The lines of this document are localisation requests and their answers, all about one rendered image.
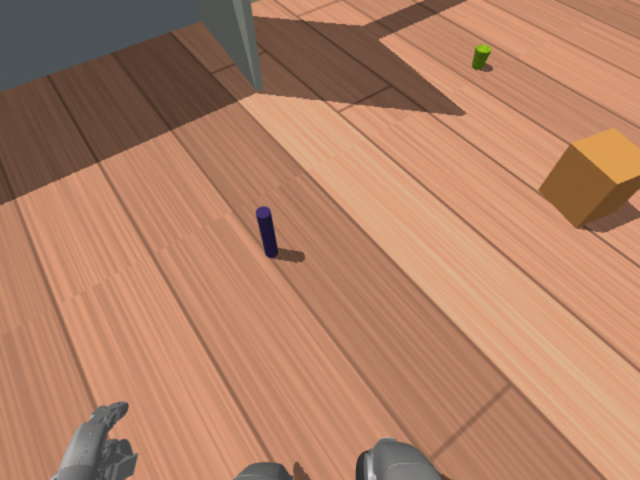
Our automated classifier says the left robot hand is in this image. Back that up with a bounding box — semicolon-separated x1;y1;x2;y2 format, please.
59;401;138;480

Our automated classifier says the left robot arm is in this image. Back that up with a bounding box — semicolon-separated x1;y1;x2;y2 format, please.
49;464;100;480

